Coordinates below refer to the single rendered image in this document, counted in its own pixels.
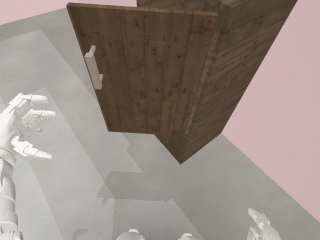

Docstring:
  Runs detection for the left robot upper arm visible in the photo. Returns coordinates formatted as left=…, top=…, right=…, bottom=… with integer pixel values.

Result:
left=0, top=230, right=24, bottom=240

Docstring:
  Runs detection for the robot left forearm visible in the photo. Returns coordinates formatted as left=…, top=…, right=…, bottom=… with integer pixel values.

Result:
left=0, top=148, right=18, bottom=234

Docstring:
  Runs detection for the cupboard door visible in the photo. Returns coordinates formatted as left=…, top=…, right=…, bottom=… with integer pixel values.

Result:
left=66, top=2, right=218, bottom=136

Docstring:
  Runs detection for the robot right shin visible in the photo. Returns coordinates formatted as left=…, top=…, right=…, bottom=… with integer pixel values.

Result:
left=180, top=233, right=192, bottom=239

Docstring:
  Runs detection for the robot left hand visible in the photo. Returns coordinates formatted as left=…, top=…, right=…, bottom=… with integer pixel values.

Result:
left=0, top=93, right=58, bottom=162

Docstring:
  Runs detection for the robot right hand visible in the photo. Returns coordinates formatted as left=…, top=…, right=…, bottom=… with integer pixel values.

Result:
left=247, top=208, right=281, bottom=240

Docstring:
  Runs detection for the handle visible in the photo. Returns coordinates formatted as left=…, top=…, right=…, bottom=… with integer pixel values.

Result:
left=84, top=45, right=103, bottom=90

